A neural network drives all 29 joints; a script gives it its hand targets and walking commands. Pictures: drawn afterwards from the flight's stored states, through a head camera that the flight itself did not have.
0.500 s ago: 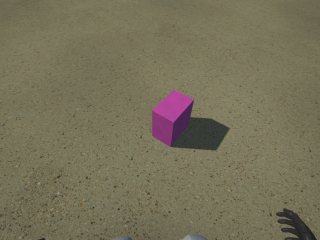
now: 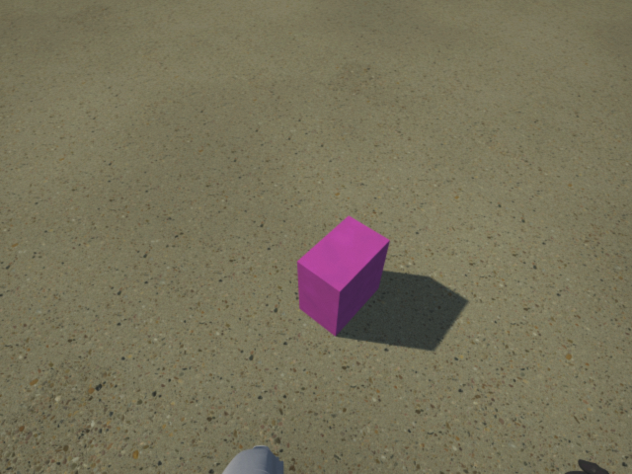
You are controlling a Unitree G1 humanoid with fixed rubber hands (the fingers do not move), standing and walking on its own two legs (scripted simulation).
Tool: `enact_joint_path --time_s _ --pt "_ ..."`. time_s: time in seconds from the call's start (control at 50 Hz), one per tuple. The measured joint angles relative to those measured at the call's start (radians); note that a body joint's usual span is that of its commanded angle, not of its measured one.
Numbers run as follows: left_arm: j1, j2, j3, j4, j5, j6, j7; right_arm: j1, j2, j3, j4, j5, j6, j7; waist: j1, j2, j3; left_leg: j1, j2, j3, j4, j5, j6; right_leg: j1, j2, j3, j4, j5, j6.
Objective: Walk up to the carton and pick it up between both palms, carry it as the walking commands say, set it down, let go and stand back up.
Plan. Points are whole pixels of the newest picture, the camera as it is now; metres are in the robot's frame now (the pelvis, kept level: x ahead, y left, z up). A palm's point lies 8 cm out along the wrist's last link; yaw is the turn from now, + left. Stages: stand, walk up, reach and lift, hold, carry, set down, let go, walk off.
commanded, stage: walk up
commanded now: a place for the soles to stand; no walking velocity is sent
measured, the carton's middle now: (342, 276) +0.83 -0.02 -0.62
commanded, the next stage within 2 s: none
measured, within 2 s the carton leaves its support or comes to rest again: neither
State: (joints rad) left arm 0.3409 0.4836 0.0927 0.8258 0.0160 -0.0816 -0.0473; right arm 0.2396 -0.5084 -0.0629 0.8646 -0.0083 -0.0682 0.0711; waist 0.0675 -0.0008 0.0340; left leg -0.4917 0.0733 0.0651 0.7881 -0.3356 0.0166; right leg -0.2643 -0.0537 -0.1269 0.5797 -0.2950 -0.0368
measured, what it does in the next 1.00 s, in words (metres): walks ahead: left foot, then right foot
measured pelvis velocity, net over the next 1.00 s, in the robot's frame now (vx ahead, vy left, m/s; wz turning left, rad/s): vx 0.32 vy -0.03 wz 0.02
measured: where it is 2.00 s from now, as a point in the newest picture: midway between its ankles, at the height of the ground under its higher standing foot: (344, 413)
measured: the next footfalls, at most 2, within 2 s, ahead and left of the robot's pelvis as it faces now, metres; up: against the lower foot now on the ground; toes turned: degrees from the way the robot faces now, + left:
left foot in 0.08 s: +0.16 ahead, +0.14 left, +0.00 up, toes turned +6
right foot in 0.40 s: +0.31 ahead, -0.16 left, +0.00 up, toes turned -7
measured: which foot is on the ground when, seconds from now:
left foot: up 0.00-0.06, down 0.08-0.42, up 0.44-0.80, down 0.82-1.00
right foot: down 0.00-0.08, up 0.10-0.38, down 0.40-0.82, up 0.84-1.00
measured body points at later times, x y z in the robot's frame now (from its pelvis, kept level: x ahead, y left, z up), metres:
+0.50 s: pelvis +0.18 -0.05 -0.02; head +0.18 -0.07 +0.43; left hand +0.32 +0.29 -0.08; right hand +0.23 -0.40 -0.13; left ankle +0.14 +0.10 -0.68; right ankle +0.27 -0.16 -0.73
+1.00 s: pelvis +0.32 -0.03 +0.00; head +0.33 -0.02 +0.44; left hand +0.41 +0.30 -0.11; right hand +0.44 -0.39 -0.07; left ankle +0.36 +0.09 -0.73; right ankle +0.39 -0.16 -0.70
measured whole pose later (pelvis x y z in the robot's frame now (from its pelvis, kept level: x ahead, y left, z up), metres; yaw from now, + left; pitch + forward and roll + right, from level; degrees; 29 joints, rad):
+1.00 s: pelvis +0.32 -0.03 +0.00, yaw +1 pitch -2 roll +1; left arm 0.27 0.45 0.05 0.85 0.01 -0.07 -0.04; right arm 0.25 -0.49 -0.06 0.80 -0.01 -0.09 0.03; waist -0.01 -0.05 0.05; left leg -0.30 0.05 0.11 0.60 -0.26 0.02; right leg -0.50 -0.09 -0.04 0.91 -0.39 -0.01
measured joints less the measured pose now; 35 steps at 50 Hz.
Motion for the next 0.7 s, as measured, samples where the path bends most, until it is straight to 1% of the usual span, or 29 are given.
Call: enact_joint_path --time_s 0.04,0.08,0.1,0.12,0.16,0.18,0.2,0.26,0.3,0.36,0.38,0.4,0.42,0.44,0.48,0.52,0.56,0.6,0.64,0.7 --pt "0.015 0.012 0.0 0.003 0.0 0.004 -0.003 -0.006 0.004 -0.001 -0.004 0.001 -0.004 0.002 0.004 -0.022 -0.01 0.041 -0.009 0.009 -0.104 0.026 0.002 0.017 -0.007 -0.002 0.001 -0.025 0.009" --pt "0.024 0.018 -0.006 0.003 0.0 0.01 -0.005 -0.005 -0.001 -0.006 -0.012 -0.001 -0.017 -0.004 0.0 -0.035 -0.026 0.097 -0.026 0.018 -0.208 0.063 0.016 0.015 -0.021 -0.003 0.046 -0.074 0.016" --pt "0.023 0.015 -0.008 0.004 -0.003 0.013 -0.005 -0.006 -0.006 -0.012 -0.019 -0.006 -0.026 -0.012 -0.008 -0.04 -0.031 0.1 -0.034 0.02 -0.213 0.126 0.018 -0.008 -0.03 0.005 0.116 -0.102 0.008" --pt "0.017 0.007 -0.01 0.006 -0.004 0.018 -0.003 -0.009 -0.008 -0.015 -0.028 -0.013 -0.032 -0.022 -0.017 -0.043 -0.033 0.095 -0.037 0.023 -0.189 0.14 0.014 -0.049 -0.024 0.037 0.218 -0.116 0.003" --pt "-0.003 -0.007 -0.02 0.009 0.002 0.026 -0.001 -0.012 -0.002 -0.011 -0.047 -0.008 -0.04 -0.04 -0.036 -0.049 -0.025 0.117 -0.036 0.03 -0.173 0.105 0.011 -0.135 -0.007 0.088 0.391 -0.104 0.002" --pt "-0.018 -0.011 -0.025 0.009 0.003 0.026 -0.001 -0.009 0.003 -0.009 -0.053 -0.004 -0.044 -0.045 -0.045 -0.054 -0.02 0.138 -0.035 0.033 -0.182 0.092 0.009 -0.171 -0.007 0.1 0.434 -0.093 0.006" --pt "-0.035 -0.013 -0.027 0.008 0.002 0.025 -0.003 -0.001 0.008 -0.006 -0.058 -0.001 -0.046 -0.048 -0.054 -0.059 -0.013 0.16 -0.035 0.036 -0.196 0.085 0.006 -0.2 -0.013 0.106 0.442 -0.087 0.011" --pt "-0.082 -0.018 -0.027 -0.005 -0.001 0.017 -0.01 0.028 0.013 0.001 -0.062 0.0 -0.045 -0.049 -0.079 -0.067 0.007 0.217 -0.029 0.041 -0.222 0.068 -0.001 -0.258 -0.04 0.108 0.353 -0.077 0.026" --pt "-0.109 -0.022 -0.027 -0.014 0.0 0.016 -0.02 0.047 0.006 0.001 -0.058 -0.003 -0.041 -0.044 -0.095 -0.058 0.023 0.247 -0.016 0.043 -0.218 0.044 -0.006 -0.273 -0.051 0.097 0.263 -0.038 0.028" --pt "-0.137 -0.022 -0.022 -0.017 0.003 0.015 -0.034 0.072 -0.01 -0.005 -0.05 -0.005 -0.031 -0.036 -0.116 -0.034 0.034 0.283 0.008 0.043 -0.19 -0.011 -0.015 -0.247 -0.049 0.079 0.129 0.069 0.024" --pt "-0.141 -0.017 -0.018 -0.018 0.006 0.013 -0.037 0.081 -0.014 -0.005 -0.048 -0.006 -0.026 -0.034 -0.123 -0.027 0.031 0.288 0.016 0.039 -0.165 -0.038 -0.015 -0.225 -0.045 0.071 0.099 0.087 0.022" --pt "-0.142 -0.006 -0.013 -0.02 0.009 0.009 -0.037 0.095 -0.016 -0.005 -0.046 -0.007 -0.021 -0.032 -0.127 -0.023 0.024 0.286 0.023 0.032 -0.127 -0.072 -0.013 -0.194 -0.037 0.066 0.077 0.079 0.017" --pt "-0.148 0.001 -0.005 -0.021 0.012 0.004 -0.032 0.103 -0.019 -0.004 -0.041 -0.009 -0.015 -0.032 -0.124 -0.009 0.022 0.275 0.039 0.018 -0.07 -0.115 0.002 -0.184 -0.024 0.054 0.085 0.106 0.014" --pt "-0.154 0.005 0.001 -0.023 0.013 -0.002 -0.024 0.104 -0.017 -0.003 -0.031 -0.011 -0.009 -0.033 -0.121 0.006 0.027 0.246 0.047 -0.008 0.023 -0.153 0.02 -0.187 -0.015 0.039 0.127 0.095 0.012" --pt "-0.158 0.002 0.005 -0.033 0.006 -0.009 -0.01 0.096 -0.003 0.003 -0.016 -0.016 0.004 -0.038 -0.107 0.025 0.041 0.165 0.019 -0.062 0.228 -0.152 0.035 -0.169 -0.009 0.015 0.17 0.043 0.003" --pt "-0.142 -0.014 0.0 -0.035 -0.003 -0.008 0.001 0.077 0.004 0.009 -0.006 -0.014 0.009 -0.038 -0.084 0.044 0.049 0.098 -0.001 -0.065 0.326 -0.105 0.038 -0.126 -0.003 0.005 0.142 0.028 -0.003" --pt "-0.116 -0.026 -0.008 -0.027 -0.008 -0.008 0.007 0.059 0.009 0.01 -0.004 -0.004 0.006 -0.034 -0.068 0.056 0.048 0.045 -0.003 -0.046 0.311 -0.058 0.029 -0.084 0.0 -0.003 0.09 0.037 -0.004" --pt "-0.091 -0.028 -0.013 -0.021 -0.012 -0.008 0.008 0.048 0.01 0.01 -0.006 0.0 0.004 -0.026 -0.052 0.058 0.043 0.006 0.001 -0.027 0.243 -0.017 0.019 -0.052 -0.001 -0.009 0.042 0.044 -0.003" --pt "-0.065 -0.023 -0.013 -0.018 -0.011 -0.01 0.009 0.04 0.01 0.008 -0.008 -0.003 0.009 -0.015 -0.036 0.05 0.037 -0.014 0.007 -0.014 0.159 0.011 0.011 -0.028 -0.004 -0.012 0.009 0.044 -0.003" --pt "-0.026 -0.007 -0.009 -0.011 -0.007 -0.012 0.009 0.023 0.012 0.005 -0.009 -0.007 0.015 0.0 -0.019 0.029 0.024 -0.011 0.011 -0.013 0.028 0.032 0.003 0.0 -0.008 -0.017 -0.016 0.029 0.0"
